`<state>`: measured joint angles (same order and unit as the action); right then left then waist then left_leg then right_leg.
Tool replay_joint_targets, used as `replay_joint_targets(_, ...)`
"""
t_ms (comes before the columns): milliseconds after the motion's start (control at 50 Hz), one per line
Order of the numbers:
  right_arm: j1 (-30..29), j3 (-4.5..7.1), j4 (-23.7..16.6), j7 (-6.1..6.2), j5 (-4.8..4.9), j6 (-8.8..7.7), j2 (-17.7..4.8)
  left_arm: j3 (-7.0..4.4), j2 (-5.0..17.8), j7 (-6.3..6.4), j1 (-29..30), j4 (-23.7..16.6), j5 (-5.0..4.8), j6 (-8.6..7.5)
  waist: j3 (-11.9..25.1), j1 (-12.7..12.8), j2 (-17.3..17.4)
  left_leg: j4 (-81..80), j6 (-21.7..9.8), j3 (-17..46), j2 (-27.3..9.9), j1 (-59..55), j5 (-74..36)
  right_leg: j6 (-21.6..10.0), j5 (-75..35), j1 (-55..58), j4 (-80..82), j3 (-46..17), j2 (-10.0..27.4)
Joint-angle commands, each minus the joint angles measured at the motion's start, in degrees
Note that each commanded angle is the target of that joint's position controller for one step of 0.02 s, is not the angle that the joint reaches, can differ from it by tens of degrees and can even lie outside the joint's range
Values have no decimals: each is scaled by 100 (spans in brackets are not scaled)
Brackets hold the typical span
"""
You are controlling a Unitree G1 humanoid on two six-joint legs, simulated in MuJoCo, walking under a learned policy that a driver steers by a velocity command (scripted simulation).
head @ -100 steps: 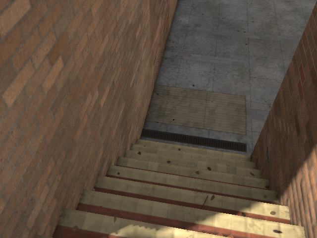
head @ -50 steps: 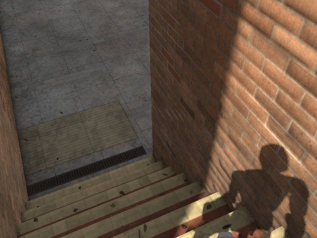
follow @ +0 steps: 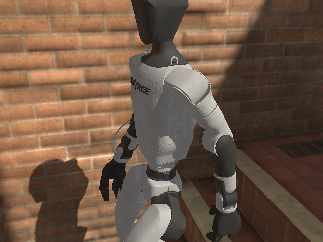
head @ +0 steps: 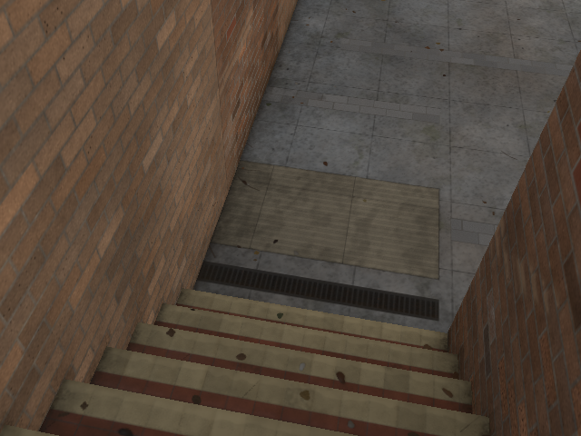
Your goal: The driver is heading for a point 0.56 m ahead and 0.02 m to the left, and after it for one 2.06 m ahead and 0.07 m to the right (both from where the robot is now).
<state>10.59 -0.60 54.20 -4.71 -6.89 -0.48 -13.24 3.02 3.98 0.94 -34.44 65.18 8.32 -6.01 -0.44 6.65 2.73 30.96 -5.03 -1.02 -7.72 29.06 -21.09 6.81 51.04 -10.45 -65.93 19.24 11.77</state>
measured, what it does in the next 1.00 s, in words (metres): goes down: left foot 0.20 m lower, then right foot 0.21 m lower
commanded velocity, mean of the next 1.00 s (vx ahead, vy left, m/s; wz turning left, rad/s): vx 0.50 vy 0.00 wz -0.04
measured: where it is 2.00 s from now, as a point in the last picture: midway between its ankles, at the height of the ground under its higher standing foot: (312, 403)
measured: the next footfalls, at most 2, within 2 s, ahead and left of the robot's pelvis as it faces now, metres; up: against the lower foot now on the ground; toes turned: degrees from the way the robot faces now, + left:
left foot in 0.08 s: +0.15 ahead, +0.14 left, -0.20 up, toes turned +9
right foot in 0.50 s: +0.38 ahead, -0.02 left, -0.41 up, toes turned +7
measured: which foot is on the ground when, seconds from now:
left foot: up 0.00-0.06, down 0.08-0.50, up 0.52-0.92, down 0.94-1.00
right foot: down 0.00-0.06, up 0.08-0.48, down 0.50-0.94, up 0.96-1.00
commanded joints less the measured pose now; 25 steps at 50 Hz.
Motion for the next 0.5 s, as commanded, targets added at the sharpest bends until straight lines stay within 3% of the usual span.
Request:
replay_joint_targets(20, -712, 140, -191, 80, -12, -193, -320, -429, 1436, 44, -132, -60, -58, 242, -1051, -53, -458, -1527, -30, -115, 10, 306, 732, -1000, -3493, 462, 1211, -1678, 1198)
replay_joint_targets(40, 418, 294, 354, 125, 56, -284, -512, -445, 1443, -78, 12, -30, 24, 340, -622, -476, -159, -1988, -23, -411, 182, -1332, -183, -875, -3666, 42, -38, -1285, 840)
replay_joint_targets(60, 1962, 596, 1118, 102, 199, -395, -1039, -428, 1442, -332, 164, 65, 138, 485, -46, -1151, 80, -2238, -9, -867, 440, -3693, -1059, -748, -3637, -944, -1457, -793, 317)
replay_joint_targets(80, 3363, 853, 1552, 78, 56, -418, -1558, -483, 1448, -571, 244, 55, 157, 558, 589, -1751, 967, -1162, -354, -315, 201, -5891, -1316, -528, -965, -2707, -3878, -836, -538)
replay_joint_targets(100, 3882, 964, 1532, 133, 100, -471, -2132, -486, 855, -798, 30, -240, -150, 409, 1788, -1497, 1114, 748, -729, 403, -163, -7336, -3073, -617, -342, -3764, -4942, -1184, -937)
replay_joint_targets(120, 4150, 974, 1730, 166, 17, -519, -1972, -510, 919, -774, 885, -766, -351, 221, 1692, -1848, 942, 594, -1115, 808, -407, -7286, -2889, -630, -235, -4670, -5379, -1231, -983)
replay_joint_targets(140, 3734, 865, 1590, 102, 127, -566, -1610, -517, 1172, -617, 2071, -1481, -581, 60, 1228, -1981, 852, 148, -1460, 1372, -880, -6727, -1340, -666, -48, -5696, -5645, -1362, -835)
replay_joint_targets(160, 2926, 578, 1308, -36, 320, -580, -881, -485, 1105, -453, 2431, -1876, -758, -118, 477, -1519, 277, -75, -1640, 2633, -1638, -5599, 1286, -770, -967, -6617, -4374, -2273, -503)
replay_joint_targets(180, 2585, 386, 1374, -160, 138, -510, -321, -458, 1155, -321, 2112, -1512, -662, -126, -59, -1183, -468, -237, -1484, 2550, -1480, -4022, 1994, -975, -1499, -6165, -3964, -2469, -252)
replay_joint_targets(200, 1947, 64, 1022, -136, 40, -535, 355, -323, 735, -190, 1477, -1352, -470, -46, -290, -573, -975, -73, -1302, 2332, -1533, -2262, 1604, -1088, -3414, -5240, -1863, -3215, 193)
replay_joint_targets(220, 1785, 73, 929, -70, 77, -544, 90, -365, 849, -175, 1214, -1243, -386, 88, -710, -349, -540, -286, -1511, 2275, -1243, -1076, 1600, -1074, -3532, -4509, -1702, -2789, -78)
replay_joint_targets(240, 1225, -69, 698, -4, 309, -630, 306, -358, 765, -268, 1252, -1056, -313, 220, -780, -359, -448, -378, -1289, 1213, -566, 615, 2132, -1084, -5124, -3124, -81, -2523, -111)
replay_joint_targets(260, 987, -86, 569, 13, 218, -665, 38, -301, 693, -488, 955, -959, -240, 256, -674, -104, 165, -105, -1126, 857, -59, 1834, 2441, -1030, -6037, -1795, -526, -2182, -442)
replay_joint_targets(280, 1008, -164, 481, 126, 153, -711, 228, -266, 739, -644, 1120, -981, -159, 208, -511, -277, -37, 402, -938, 647, 183, 1889, 2936, -1039, -7201, -1922, 220, -2348, -376)
replay_joint_targets(300, 1525, -142, 655, 194, 127, -740, 13, -274, 926, -720, 1219, -1075, -182, 178, -462, -447, -34, 749, -1046, 914, 165, 1757, 3059, -937, -7322, -2024, 187, -2230, -528)
replay_joint_targets(320, 1272, -124, 439, 283, 43, -746, -19, -230, 967, -667, 1211, -1029, -261, 124, -204, -519, -481, 1160, -673, 351, 604, 2332, 3993, -903, -9012, -867, 1713, -2188, -633)
replay_joint_targets(340, 1254, -108, 361, 274, -15, -711, -298, -256, 1017, -647, 1438, -1110, -295, 129, -237, -585, -168, 1092, -658, 298, 725, 2865, 4643, -714, -8694, 67, 1755, -1718, -909)
replay_joint_targets(360, 1416, -87, 444, 279, -33, -688, -412, -277, 1219, -612, 1780, -1280, -324, 164, -426, -591, -72, 1250, -749, 705, 432, 2678, 4972, -571, -8027, 39, 1670, -1653, -985)
replay_joint_targets(380, 1626, -138, 431, 262, -31, -668, -330, -287, 1368, -600, 1791, -1338, -165, 192, -447, -554, -104, 1670, -811, 1097, 262, 2261, 5169, -564, -7527, -207, 1619, -1754, -930)
replay_joint_targets(400, 1570, 204, 396, 520, 1095, -519, -580, -345, 1136, -188, 2609, -1590, -993, 374, -87, -887, -229, 2231, -577, 927, 245, 588, 3984, -596, -8257, -778, 2695, -1481, -1260)
replay_joint_targets(420, 2015, 159, 481, 693, 1003, -353, -475, -261, 1068, -52, 3137, -1774, -1116, 332, -604, -1428, -175, 2640, -633, 1023, 280, -444, 3333, -666, -7635, -1603, 4087, -1889, -918)
replay_joint_targets(440, 2784, -200, 723, 459, 122, -381, -118, -239, 1278, -447, 3019, -1675, -41, 317, -1033, -1334, 119, 2428, -818, 2971, -666, -1164, 3798, -1022, -6127, -2392, 4979, -2570, -264)
replay_joint_targets(460, 2705, -27, 772, 259, -135, -339, -554, -398, 1351, -493, 2117, -1425, 65, 273, -748, -1017, 427, 2936, -992, 2663, -566, -614, 3172, -1147, -6204, -1203, 3691, -1979, -664)
replay_joint_targets(480, 2094, -31, 591, 68, -71, -263, -529, -520, 1594, -486, 343, -679, -92, 197, -485, -320, -171, 4111, -667, 2244, -346, 127, 3446, -1205, -6754, 430, 4353, -1999, -532)
replay_joint_targets(500, 1597, -40, 558, -137, 141, -237, -438, -795, 1962, -432, -1123, -180, -308, 118, -341, 489, -895, 5902, -298, 1803, 209, 428, 3366, -1389, -6893, 1785, 6024, -1940, -549)
Keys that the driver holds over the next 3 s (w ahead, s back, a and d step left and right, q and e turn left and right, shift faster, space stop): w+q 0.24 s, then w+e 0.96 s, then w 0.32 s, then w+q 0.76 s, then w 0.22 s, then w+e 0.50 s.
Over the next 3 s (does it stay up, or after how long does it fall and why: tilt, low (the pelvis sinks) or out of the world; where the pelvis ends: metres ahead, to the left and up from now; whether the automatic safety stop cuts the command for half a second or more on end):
stays up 1.57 0.07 -1.34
